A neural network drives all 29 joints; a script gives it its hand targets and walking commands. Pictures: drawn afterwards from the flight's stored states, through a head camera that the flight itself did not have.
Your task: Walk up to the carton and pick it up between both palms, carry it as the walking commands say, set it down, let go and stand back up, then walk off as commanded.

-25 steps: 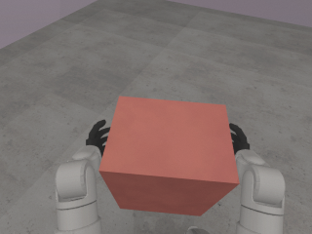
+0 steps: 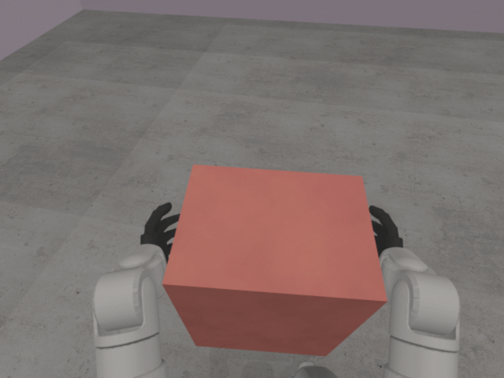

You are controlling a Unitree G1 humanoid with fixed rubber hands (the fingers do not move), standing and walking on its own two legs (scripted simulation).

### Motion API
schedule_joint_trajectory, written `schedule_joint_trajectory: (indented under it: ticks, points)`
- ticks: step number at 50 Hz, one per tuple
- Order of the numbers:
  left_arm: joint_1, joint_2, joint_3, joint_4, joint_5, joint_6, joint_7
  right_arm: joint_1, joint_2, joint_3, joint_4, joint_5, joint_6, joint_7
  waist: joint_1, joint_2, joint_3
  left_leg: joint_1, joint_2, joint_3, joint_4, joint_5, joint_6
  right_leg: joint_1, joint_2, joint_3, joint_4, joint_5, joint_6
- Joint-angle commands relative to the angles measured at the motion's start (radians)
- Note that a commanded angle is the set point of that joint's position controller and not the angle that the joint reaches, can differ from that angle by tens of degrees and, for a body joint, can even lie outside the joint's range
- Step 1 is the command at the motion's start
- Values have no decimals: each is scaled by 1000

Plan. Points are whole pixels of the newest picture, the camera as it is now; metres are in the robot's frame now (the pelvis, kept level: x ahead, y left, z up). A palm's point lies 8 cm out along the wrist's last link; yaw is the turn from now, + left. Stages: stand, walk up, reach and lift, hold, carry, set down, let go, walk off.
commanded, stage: carry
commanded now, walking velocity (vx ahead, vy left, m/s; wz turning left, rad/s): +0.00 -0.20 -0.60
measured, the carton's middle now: (267, 272) +0.28 -0.01 +0.02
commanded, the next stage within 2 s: none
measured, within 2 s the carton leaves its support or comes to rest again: neither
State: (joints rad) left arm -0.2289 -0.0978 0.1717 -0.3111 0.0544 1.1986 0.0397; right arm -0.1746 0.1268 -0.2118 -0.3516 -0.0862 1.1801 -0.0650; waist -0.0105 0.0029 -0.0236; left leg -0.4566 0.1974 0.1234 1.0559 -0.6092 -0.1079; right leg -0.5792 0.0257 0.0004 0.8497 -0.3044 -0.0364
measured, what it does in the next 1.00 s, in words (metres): steps to the right, turning right: left foot, then right foot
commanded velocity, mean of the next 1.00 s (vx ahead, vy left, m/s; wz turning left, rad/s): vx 0.00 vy -0.20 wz -0.60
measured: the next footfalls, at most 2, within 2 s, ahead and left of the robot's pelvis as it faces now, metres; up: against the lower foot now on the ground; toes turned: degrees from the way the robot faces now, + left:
left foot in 0.12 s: +0.01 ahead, +0.10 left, +0.00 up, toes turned +5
right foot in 0.34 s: +0.04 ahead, -0.23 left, +0.00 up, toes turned -13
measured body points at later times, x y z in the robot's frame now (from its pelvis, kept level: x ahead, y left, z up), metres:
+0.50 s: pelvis -0.05 -0.13 +0.00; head -0.05 -0.14 +0.45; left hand +0.27 -0.06 +0.08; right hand +0.16 -0.37 +0.07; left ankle -0.04 +0.03 -0.66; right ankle +0.00 -0.22 -0.70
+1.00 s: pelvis -0.14 -0.25 +0.00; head -0.13 -0.26 +0.45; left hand +0.19 -0.27 +0.07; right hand +0.00 -0.54 +0.07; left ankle -0.08 -0.10 -0.66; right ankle -0.10 -0.35 -0.70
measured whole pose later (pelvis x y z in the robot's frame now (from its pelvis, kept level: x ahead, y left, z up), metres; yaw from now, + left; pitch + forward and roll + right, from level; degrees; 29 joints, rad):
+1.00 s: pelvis -0.14 -0.25 +0.00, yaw -32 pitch +1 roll +1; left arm -0.17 -0.10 0.15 -0.33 0.06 1.19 0.04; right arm -0.15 0.13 -0.20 -0.34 -0.08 1.17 -0.06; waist -0.01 -0.01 -0.01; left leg -0.47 0.17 0.10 1.09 -0.58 -0.12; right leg -0.55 0.09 0.00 0.84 -0.30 -0.08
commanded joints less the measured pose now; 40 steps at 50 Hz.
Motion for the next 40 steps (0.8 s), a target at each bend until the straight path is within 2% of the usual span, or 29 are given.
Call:
schedule_joint_trajectory:
  ticks: [1,4,5,6,7,8,9,10,11,12,14,15,16,17,18,19,21,26,27,29,30,31,32,33,34,35,37,39,40]
  points:
    - [-428,-861,-736,-112,-342,-28,-230,-555,845,855,-103,428,-1,256,31,-235,-405,-85,-125,-33,-22,28,2,336,-172,371,-409,392,-137]
    - [-452,-840,-755,-141,-345,-28,-222,-556,834,844,-123,434,-1,254,22,-265,-439,120,-182,-11,-288,52,45,273,-154,385,-484,328,-94]
    - [-464,-842,-762,-155,-345,-29,-218,-531,838,837,-116,431,0,258,5,-234,-467,293,-183,-7,-460,136,69,196,-112,313,-449,341,-45]
    - [-464,-834,-762,-145,-338,-26,-214,-493,835,827,-94,424,0,261,-21,-107,-469,540,-91,-79,-685,224,115,5,-41,189,-337,207,36]
    - [-469,-828,-765,-178,-336,-27,-214,-484,838,828,-92,424,-10,262,-16,383,-434,577,341,-521,-736,478,241,-205,78,-3,56,-186,47]
    - [-552,-838,-790,-233,-363,-24,-224,-464,849,826,-82,406,-23,259,-9,479,-367,472,489,-514,-689,693,385,-248,-81,52,323,-314,34]
    - [-536,-846,-778,-196,-354,-26,-218,-502,845,824,-109,414,-16,267,4,268,-330,441,430,-357,-648,845,349,-209,-104,43,386,-236,19]
    - [-529,-849,-784,-197,-369,-28,-220,-529,829,838,-134,420,-13,270,9,164,-332,474,378,-254,-590,940,295,-213,-104,18,359,-193,28]
    - [-521,-859,-801,-198,-381,-25,-220,-526,813,835,-137,409,-12,267,19,189,-318,468,350,-172,-543,965,243,-218,-135,21,258,-171,32]
    - [-510,-841,-795,-185,-383,-21,-222,-510,804,831,-114,391,-6,259,20,196,-323,425,317,-100,-499,970,198,-152,-125,-7,155,-133,30]
    - [-500,-821,-783,-173,-388,-11,-227,-484,786,821,-79,372,-1,251,18,282,-332,349,269,-11,-424,995,136,5,-73,-102,-44,-151,17]
    - [-479,-809,-762,-153,-380,-5,-230,-447,779,813,-46,355,7,246,26,257,-346,290,250,22,-354,940,105,114,-54,-112,-150,-99,7]
    - [-448,-800,-744,-117,-373,-1,-233,-433,768,815,-27,344,11,244,37,158,-396,243,184,61,-184,845,77,243,-15,-65,-256,-74,-9]
    - [-435,-792,-731,-94,-374,0,-236,-462,750,821,-34,342,14,244,44,-78,-363,47,81,79,-22,528,40,342,-110,146,-352,196,-58]
    - [-457,-763,-728,-106,-372,-7,-238,-500,771,854,-75,354,11,245,28,-392,-316,-241,-113,82,114,-108,-24,427,-298,507,-386,617,-146]
    - [-440,-789,-748,-120,-361,-16,-240,-572,807,873,-107,387,10,247,47,-400,-308,-228,-126,-19,174,-167,-18,354,-277,534,-448,527,-180]
    - [-415,-814,-738,-97,-335,-15,-230,-510,829,836,-30,394,10,255,40,-169,-337,-195,-95,-63,152,-47,-9,360,-196,399,-381,501,-154]
    - [-467,-836,-769,-169,-359,-34,-227,-563,838,852,-122,429,-12,250,32,-223,-392,0,-155,-30,-116,66,29,303,-152,414,-488,264,-111]
    - [-462,-834,-770,-176,-355,-34,-223,-540,842,841,-113,426,-8,252,31,-228,-408,57,-171,-25,-208,78,41,300,-149,413,-498,294,-97]
    - [-447,-832,-772,-177,-346,-34,-217,-493,833,830,-111,419,-9,259,6,-190,-459,366,-178,-20,-514,174,93,167,-81,303,-457,304,-5]
    - [-465,-824,-773,-181,-340,-32,-214,-462,836,819,-90,412,-10,261,-20,-20,-451,587,-20,-157,-743,205,150,-33,9,154,-315,113,79]
    - [-517,-815,-784,-248,-347,-32,-214,-463,854,826,-91,418,-23,263,-14,483,-408,554,404,-573,-758,431,307,-198,94,-22,119,-270,68]
    - [-567,-829,-811,-268,-366,-25,-223,-448,853,819,-79,396,-28,259,-2,493,-321,417,496,-528,-731,550,401,-230,-83,80,365,-297,37]
    - [-522,-823,-781,-207,-348,-24,-218,-486,840,818,-111,407,-20,265,8,260,-281,390,412,-356,-696,663,336,-175,-93,50,399,-202,21]
    - [-515,-829,-789,-204,-366,-24,-216,-495,818,821,-116,406,-15,265,16,172,-297,452,366,-242,-619,824,281,-196,-104,34,358,-159,32]
    - [-515,-833,-802,-210,-378,-22,-218,-500,796,825,-126,392,-12,262,23,180,-300,452,336,-159,-559,899,233,-198,-129,25,252,-146,36]
    - [-513,-809,-795,-203,-384,-16,-220,-493,794,822,-84,375,-5,251,24,250,-327,391,274,-23,-447,1001,149,-35,-92,-57,21,-145,26]
    - [-459,-789,-767,-167,-378,-2,-227,-429,778,812,-43,349,5,239,30,273,-350,304,239,34,-328,936,92,139,-43,-98,-198,-96,7]
    - [-449,-787,-754,-147,-378,-2,-231,-432,768,817,-36,345,7,237,43,135,-381,206,176,69,-154,772,61,281,-27,-28,-293,-43,-15]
